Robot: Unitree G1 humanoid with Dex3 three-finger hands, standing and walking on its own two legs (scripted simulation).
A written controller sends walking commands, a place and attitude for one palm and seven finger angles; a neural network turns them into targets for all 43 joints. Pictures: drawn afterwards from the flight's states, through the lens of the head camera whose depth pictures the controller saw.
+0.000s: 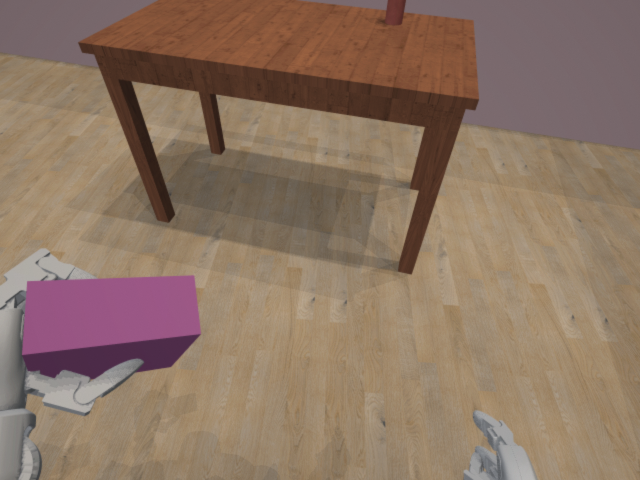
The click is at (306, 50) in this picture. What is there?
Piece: table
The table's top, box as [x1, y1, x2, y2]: [78, 0, 478, 109]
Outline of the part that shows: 78,42 82,52 448,106 475,109 478,100 473,20 404,12 403,20 400,25 389,25 384,22 385,10 299,0 158,0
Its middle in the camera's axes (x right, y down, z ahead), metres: -0.09 -0.71 +1.34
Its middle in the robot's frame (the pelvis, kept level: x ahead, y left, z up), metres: +1.47 +0.17 -0.01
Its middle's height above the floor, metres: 0.76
